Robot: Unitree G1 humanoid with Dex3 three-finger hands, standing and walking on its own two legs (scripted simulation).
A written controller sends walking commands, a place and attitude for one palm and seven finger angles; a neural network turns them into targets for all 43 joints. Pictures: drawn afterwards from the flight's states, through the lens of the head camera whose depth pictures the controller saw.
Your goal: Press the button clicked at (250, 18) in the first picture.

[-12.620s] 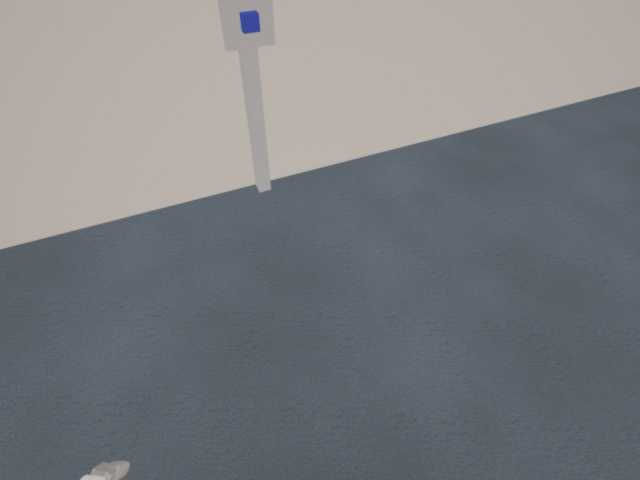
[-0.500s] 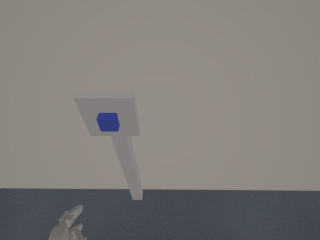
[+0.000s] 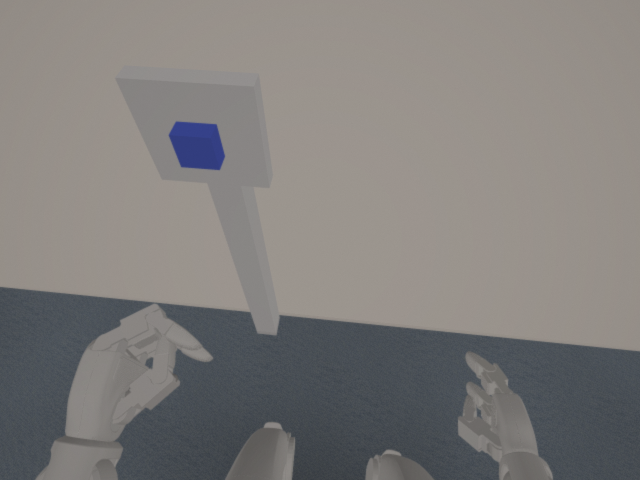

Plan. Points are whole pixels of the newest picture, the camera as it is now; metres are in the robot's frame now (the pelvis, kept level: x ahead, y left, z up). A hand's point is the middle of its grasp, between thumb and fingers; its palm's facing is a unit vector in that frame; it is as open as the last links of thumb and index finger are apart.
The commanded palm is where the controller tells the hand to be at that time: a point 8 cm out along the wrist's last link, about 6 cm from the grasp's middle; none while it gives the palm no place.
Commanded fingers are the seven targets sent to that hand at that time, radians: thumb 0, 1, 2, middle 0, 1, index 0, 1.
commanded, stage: raise the hand and make a fist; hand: left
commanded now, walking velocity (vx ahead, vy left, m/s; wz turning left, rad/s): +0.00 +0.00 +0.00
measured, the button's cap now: (199, 144) +0.52 +0.23 +0.11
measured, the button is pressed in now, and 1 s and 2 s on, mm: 0 0 0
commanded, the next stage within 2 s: aim a knuckle at the button in 1.32 s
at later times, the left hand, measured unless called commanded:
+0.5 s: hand (155, 345) +0.24 +0.20 +0.07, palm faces -0.03 -1.00 -0.04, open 3.1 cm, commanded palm +0.22 +0.27 +0.09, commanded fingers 0.00 0.90 0.90 -1.30 -1.50 -1.30 -1.50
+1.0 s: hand (107, 305) +0.27 +0.25 +0.10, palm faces -0.01 -1.00 -0.07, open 3.1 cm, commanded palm +0.24 +0.31 +0.11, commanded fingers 0.00 0.90 0.90 -1.30 -1.50 -1.30 -1.50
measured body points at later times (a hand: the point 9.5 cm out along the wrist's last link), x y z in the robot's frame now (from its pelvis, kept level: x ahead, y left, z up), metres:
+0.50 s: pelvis +0.02 +0.03 +0.03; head +0.08 +0.03 +0.47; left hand +0.24 +0.26 +0.08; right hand +0.19 -0.23 -0.05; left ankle +0.06 +0.13 -0.64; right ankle +0.02 -0.05 -0.64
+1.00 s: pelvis +0.03 +0.06 +0.04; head +0.08 +0.06 +0.49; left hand +0.26 +0.31 +0.11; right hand +0.20 -0.19 -0.03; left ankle +0.06 +0.13 -0.64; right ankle +0.02 -0.05 -0.64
